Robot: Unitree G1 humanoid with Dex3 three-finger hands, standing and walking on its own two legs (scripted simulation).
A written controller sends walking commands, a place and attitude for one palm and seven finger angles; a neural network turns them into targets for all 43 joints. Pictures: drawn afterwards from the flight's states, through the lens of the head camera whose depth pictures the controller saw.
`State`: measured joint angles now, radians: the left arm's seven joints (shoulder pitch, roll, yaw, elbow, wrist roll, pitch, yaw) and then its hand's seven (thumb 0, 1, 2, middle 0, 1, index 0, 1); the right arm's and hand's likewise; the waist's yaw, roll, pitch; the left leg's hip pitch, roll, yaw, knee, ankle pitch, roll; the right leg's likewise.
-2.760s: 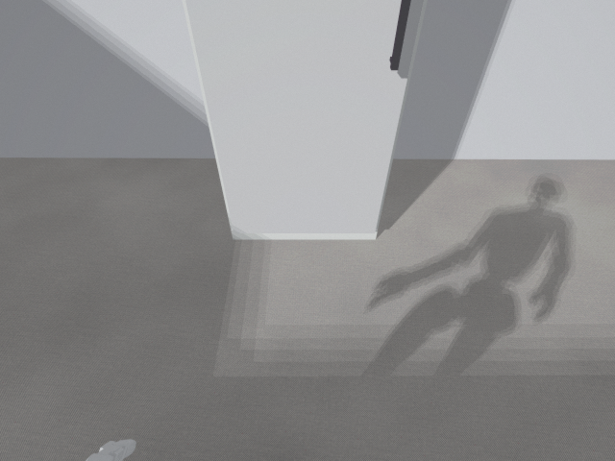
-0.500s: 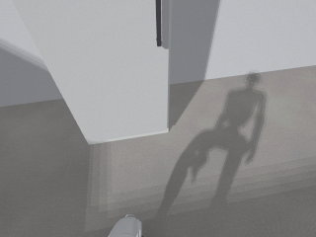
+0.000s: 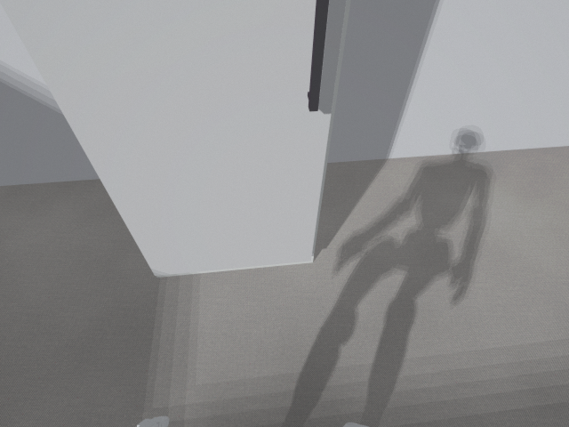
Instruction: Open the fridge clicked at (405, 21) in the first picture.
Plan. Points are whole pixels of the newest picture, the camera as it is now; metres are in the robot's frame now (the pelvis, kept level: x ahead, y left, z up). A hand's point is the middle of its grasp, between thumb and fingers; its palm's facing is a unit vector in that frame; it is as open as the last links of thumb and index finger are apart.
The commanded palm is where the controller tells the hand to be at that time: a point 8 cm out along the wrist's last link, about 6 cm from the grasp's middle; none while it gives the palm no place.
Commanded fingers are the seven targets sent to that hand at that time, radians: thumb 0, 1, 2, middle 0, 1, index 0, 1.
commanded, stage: turn to face it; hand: right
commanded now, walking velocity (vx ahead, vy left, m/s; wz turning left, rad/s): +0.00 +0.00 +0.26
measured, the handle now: (316, 39) +0.74 -0.04 +0.18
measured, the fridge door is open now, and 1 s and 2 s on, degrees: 0 0 0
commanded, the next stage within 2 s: take the last steps up to it in 0.12 s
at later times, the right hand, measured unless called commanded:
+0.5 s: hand out of the picture +0.10 -0.18 -0.16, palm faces -0.05 +0.97 -0.23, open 7.4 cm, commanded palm none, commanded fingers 0.00 -0.90 -0.90 0.20 0.30 0.20 0.30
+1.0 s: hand (397, 367) +0.25 -0.19 -0.17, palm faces -0.10 +0.98 -0.18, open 7.4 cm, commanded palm none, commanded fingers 0.00 -0.90 -0.90 0.20 0.30 0.20 0.30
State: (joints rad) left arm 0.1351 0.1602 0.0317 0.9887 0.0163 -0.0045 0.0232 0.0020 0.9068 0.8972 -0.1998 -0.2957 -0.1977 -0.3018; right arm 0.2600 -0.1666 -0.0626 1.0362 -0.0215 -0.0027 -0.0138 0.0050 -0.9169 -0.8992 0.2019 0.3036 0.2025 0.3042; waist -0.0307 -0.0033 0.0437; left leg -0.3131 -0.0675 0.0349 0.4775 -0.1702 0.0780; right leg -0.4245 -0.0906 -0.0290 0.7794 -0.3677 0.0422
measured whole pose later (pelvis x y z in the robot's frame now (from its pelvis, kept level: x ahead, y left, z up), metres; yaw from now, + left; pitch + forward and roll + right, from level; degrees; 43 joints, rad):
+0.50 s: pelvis +0.06 +0.00 +0.00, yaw +7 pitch -1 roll +1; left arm 0.29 0.21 0.05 1.08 0.03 0.03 0.00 0.01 0.91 0.90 -0.20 -0.30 -0.20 -0.30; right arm 0.30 -0.16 -0.05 1.04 -0.02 -0.04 0.00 0.01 -0.91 -0.90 0.20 0.30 0.20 0.30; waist -0.01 -0.05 0.01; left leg -0.16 0.01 0.10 0.52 -0.35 0.03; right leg -0.37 -0.10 -0.09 0.94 -0.49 0.02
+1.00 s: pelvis +0.19 -0.02 +0.01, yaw +9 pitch -1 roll +0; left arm 0.31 0.13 0.03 1.09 0.03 -0.05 0.02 0.00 0.92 0.90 -0.20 -0.30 -0.20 -0.30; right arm 0.25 -0.17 -0.06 1.07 -0.02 -0.01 0.00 0.01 -0.91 -0.90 0.20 0.30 0.20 0.30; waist 0.01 0.02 0.03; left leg -0.44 0.09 0.08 0.93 -0.36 0.00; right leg -0.19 -0.05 -0.18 0.44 -0.23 -0.02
